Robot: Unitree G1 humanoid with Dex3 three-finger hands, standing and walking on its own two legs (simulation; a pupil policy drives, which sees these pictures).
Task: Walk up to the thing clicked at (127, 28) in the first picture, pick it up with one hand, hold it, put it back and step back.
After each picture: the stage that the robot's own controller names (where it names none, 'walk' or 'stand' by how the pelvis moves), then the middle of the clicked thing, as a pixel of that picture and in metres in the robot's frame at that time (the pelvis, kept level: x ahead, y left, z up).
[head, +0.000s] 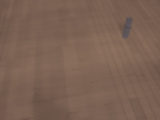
stand; (127, 28) +1.45 -0.48 -0.65
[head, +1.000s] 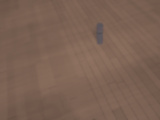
walk; (99, 34) +1.37 -0.06 -0.62
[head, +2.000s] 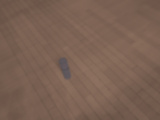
walk; (65, 69) +0.84 +0.24 -0.65
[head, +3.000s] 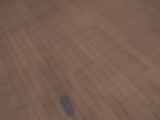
walk; (67, 106) +0.49 +0.22 -0.64
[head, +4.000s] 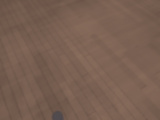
stand; out of the picture +0.39 +0.20 -0.64
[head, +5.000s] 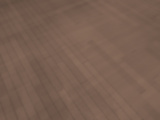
stand; out of the picture +0.36 +0.20 -0.65
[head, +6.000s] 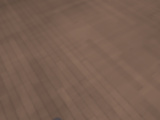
stand; out of the picture +0.38 +0.21 -0.66
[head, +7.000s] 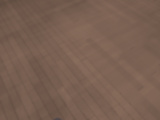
stand; out of the picture +0.37 +0.20 -0.66
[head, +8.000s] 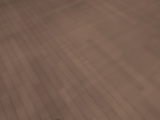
stand; out of the picture +0.36 +0.20 -0.66
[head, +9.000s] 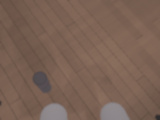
go down; (43, 83) +0.41 +0.21 -0.45
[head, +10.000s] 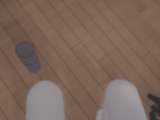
go down; (30, 59) +0.44 +0.24 -0.28
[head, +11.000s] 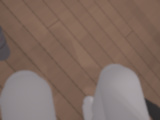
close in; out of the picture +0.43 +0.27 -0.19
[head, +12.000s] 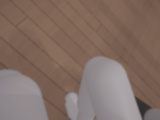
close; out of the picture +0.42 +0.29 -0.15
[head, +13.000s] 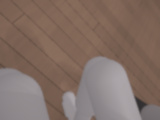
lift; out of the picture +0.40 +0.29 -0.15
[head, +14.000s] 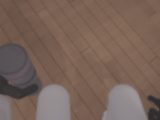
lift; (24, 75) +0.32 +0.21 -0.02
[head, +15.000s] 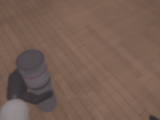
hold; (40, 85) +0.31 +0.16 +0.04
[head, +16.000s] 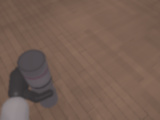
hold; (41, 83) +0.32 +0.16 +0.05
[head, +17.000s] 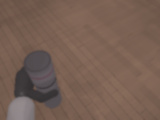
crouch; (46, 84) +0.32 +0.14 +0.03
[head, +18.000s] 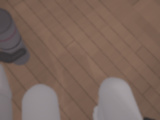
crouch; (11, 43) +0.44 +0.21 -0.05
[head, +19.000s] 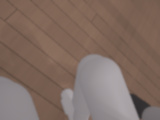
lower; out of the picture +0.42 +0.29 -0.16
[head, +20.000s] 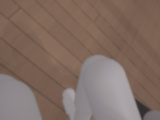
lower; out of the picture +0.42 +0.30 -0.16
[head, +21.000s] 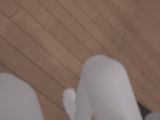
lower; out of the picture +0.42 +0.31 -0.16
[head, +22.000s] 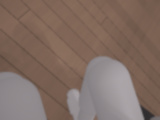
lower; out of the picture +0.40 +0.29 -0.16
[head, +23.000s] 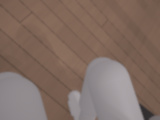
draw back; out of the picture +0.40 +0.26 -0.16
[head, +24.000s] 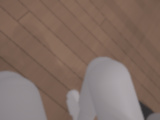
rise; out of the picture +0.55 +0.26 -0.24
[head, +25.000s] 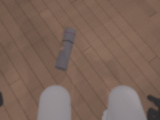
walk; (66, 48) +0.57 +0.12 -0.44
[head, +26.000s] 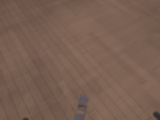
stand; (81, 112) +0.49 +0.04 -0.68
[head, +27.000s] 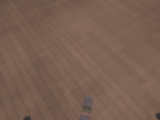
stand; (85, 113) +0.48 +0.01 -0.69
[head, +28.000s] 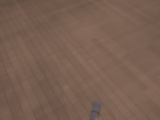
stand; (94, 118) +0.49 -0.05 -0.73
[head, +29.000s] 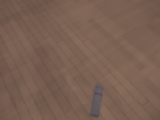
walk; (97, 100) +0.51 -0.06 -0.72
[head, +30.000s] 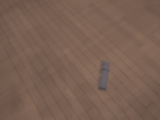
walk; (104, 75) +0.70 -0.09 -0.72
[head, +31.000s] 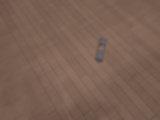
walk; (101, 49) +0.97 -0.15 -0.71
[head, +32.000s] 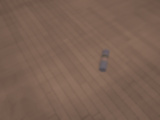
stand; (104, 60) +1.04 -0.18 -0.74
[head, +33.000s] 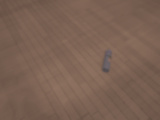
stand; (107, 60) +1.05 -0.22 -0.75
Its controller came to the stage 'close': yes
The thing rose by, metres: 0.69
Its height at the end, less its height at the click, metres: -0.09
